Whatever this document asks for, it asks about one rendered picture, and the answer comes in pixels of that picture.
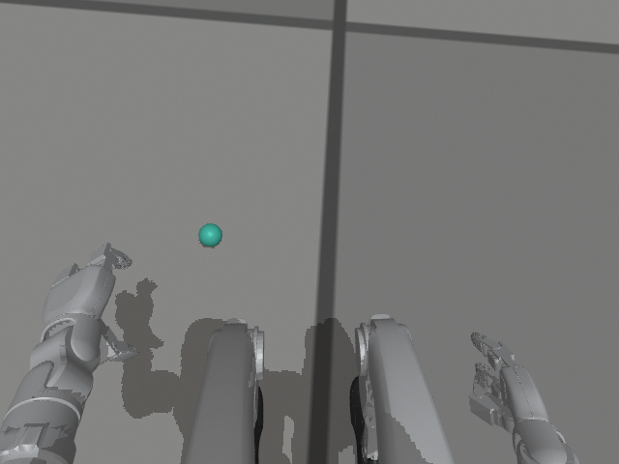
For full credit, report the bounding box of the left robot hand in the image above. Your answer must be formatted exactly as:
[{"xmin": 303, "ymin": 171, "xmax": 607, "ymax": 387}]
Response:
[{"xmin": 42, "ymin": 243, "xmax": 139, "ymax": 364}]

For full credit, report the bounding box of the right robot hand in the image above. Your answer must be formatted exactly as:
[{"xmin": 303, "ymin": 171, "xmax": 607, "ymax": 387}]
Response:
[{"xmin": 469, "ymin": 333, "xmax": 549, "ymax": 435}]

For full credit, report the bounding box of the ball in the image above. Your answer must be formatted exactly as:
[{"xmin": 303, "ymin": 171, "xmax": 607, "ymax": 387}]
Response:
[{"xmin": 198, "ymin": 223, "xmax": 222, "ymax": 247}]

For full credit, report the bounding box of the left robot arm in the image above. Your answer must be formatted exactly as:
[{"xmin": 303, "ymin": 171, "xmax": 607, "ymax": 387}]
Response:
[{"xmin": 0, "ymin": 313, "xmax": 103, "ymax": 464}]

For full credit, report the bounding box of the right robot arm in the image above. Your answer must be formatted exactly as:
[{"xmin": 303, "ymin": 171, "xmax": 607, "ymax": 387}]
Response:
[{"xmin": 513, "ymin": 420, "xmax": 579, "ymax": 464}]

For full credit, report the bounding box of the right robot foot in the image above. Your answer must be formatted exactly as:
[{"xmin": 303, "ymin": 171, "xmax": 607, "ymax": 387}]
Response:
[{"xmin": 350, "ymin": 376, "xmax": 378, "ymax": 464}]

